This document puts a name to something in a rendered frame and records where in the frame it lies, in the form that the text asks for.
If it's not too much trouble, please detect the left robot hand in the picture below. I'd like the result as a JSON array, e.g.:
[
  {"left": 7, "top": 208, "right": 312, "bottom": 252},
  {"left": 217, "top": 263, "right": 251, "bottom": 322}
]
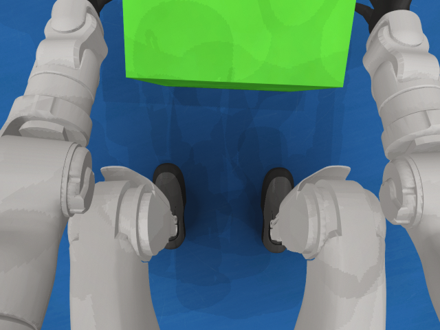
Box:
[{"left": 88, "top": 0, "right": 112, "bottom": 18}]

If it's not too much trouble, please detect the left robot foot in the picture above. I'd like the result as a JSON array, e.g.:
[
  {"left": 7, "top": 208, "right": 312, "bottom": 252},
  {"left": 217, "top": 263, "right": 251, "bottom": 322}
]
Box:
[{"left": 153, "top": 163, "right": 186, "bottom": 250}]

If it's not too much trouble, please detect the robot right upper arm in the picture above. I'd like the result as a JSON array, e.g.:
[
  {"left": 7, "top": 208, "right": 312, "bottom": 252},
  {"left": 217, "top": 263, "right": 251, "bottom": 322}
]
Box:
[{"left": 379, "top": 152, "right": 440, "bottom": 322}]

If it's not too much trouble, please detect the robot right forearm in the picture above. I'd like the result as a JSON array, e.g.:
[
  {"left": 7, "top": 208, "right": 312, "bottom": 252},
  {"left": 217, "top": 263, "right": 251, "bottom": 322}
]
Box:
[{"left": 362, "top": 10, "right": 440, "bottom": 161}]

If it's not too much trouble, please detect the robot left forearm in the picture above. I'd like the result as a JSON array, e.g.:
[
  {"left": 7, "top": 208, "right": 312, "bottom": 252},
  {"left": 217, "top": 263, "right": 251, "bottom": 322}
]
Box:
[{"left": 0, "top": 0, "right": 108, "bottom": 148}]

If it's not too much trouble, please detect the right robot hand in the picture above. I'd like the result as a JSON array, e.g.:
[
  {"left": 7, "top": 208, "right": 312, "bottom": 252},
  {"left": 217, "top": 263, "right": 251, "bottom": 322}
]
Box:
[{"left": 355, "top": 0, "right": 412, "bottom": 34}]

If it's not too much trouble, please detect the carton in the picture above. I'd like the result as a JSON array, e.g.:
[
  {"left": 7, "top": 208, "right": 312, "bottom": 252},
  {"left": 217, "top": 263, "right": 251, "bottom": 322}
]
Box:
[{"left": 122, "top": 0, "right": 356, "bottom": 92}]

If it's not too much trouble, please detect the robot left upper arm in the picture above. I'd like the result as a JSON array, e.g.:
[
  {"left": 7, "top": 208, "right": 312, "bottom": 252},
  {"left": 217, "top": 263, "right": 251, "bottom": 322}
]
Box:
[{"left": 0, "top": 135, "right": 95, "bottom": 330}]

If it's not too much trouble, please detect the robot right thigh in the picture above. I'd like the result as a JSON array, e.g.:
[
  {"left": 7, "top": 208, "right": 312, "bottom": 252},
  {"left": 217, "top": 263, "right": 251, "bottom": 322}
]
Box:
[{"left": 289, "top": 179, "right": 386, "bottom": 330}]

